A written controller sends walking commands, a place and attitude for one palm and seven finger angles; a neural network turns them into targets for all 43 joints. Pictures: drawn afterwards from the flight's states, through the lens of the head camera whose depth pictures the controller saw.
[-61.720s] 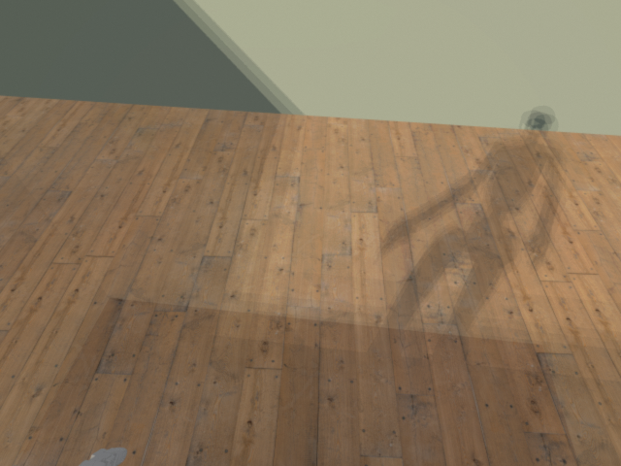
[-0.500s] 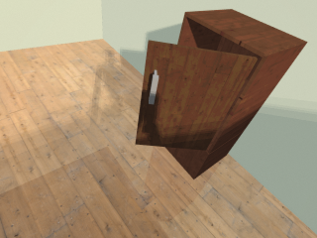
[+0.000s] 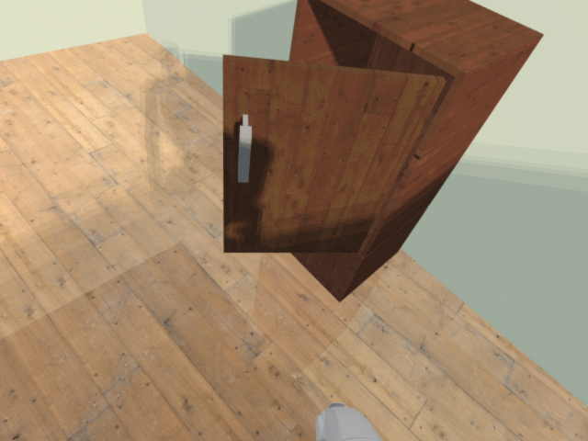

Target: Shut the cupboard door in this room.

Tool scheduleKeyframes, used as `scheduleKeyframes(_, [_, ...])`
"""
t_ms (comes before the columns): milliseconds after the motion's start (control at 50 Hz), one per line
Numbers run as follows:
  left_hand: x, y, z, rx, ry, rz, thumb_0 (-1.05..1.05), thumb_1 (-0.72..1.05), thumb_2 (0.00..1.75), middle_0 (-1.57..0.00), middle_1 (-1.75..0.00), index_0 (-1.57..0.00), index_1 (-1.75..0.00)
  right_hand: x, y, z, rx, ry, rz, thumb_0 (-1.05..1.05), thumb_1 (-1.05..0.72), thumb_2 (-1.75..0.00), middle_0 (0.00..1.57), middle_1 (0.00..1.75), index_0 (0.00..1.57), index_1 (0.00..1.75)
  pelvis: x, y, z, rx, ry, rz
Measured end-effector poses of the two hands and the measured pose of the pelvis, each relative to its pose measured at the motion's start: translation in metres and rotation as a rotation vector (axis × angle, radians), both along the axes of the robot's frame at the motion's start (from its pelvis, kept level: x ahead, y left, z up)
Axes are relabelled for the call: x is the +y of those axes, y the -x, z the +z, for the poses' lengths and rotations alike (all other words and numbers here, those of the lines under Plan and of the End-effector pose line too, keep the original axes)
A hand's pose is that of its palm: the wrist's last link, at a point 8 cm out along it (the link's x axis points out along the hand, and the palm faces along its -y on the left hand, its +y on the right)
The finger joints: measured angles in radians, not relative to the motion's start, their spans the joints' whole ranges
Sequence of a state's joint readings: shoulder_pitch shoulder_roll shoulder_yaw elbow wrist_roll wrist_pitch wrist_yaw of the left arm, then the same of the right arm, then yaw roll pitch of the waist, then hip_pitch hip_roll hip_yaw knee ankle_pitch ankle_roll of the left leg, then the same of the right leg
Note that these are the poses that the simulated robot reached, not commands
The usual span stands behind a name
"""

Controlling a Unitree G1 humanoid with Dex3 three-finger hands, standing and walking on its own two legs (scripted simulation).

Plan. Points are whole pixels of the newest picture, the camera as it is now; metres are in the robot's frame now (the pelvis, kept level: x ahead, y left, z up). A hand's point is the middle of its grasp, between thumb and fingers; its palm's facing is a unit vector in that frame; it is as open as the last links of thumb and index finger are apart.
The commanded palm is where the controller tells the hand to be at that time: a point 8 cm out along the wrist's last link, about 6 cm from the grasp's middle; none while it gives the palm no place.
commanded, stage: shuffle to correct the standing spot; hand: left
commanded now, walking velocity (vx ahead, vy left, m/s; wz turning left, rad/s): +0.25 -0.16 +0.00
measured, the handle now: (244, 149) +0.65 +0.07 -0.01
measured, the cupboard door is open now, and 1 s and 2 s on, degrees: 53 53 53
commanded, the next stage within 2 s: come to a stop and stand still in 0.56 s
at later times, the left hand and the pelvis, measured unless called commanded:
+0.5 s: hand (209, 431) +0.18 +0.10 -0.21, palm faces +0.02 -0.98 -0.18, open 7.3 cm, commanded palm none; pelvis +0.15 -0.09 -0.03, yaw -1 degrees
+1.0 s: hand (259, 359) +0.29 +0.02 -0.19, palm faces +0.08 -0.97 -0.23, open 7.3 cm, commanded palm none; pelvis +0.24 -0.16 -0.02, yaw +2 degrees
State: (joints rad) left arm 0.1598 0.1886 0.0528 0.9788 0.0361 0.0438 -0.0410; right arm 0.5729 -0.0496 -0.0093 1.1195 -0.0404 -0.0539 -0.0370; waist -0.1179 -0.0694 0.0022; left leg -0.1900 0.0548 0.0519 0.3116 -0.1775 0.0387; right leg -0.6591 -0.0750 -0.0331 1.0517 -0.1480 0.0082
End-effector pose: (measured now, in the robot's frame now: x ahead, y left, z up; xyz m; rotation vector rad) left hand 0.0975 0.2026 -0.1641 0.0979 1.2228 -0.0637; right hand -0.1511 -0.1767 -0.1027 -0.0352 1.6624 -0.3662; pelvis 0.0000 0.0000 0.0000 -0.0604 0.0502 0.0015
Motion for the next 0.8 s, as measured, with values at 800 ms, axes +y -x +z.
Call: scheduleKeyframes(800, [-0.124, -0.159, -0.004, 0.094, -0.162, 0.129, 0.00, 0.91, 0.90, -0.20, -0.30, -0.20, -0.30, -0.217, -0.419, -0.066, -0.335, 0.004, 0.255, -0.01, -0.93, -0.89, 0.21, 0.30, 0.21, 0.30, -0.154, -0.234, -0.030, -0.044, -0.069, -0.002])
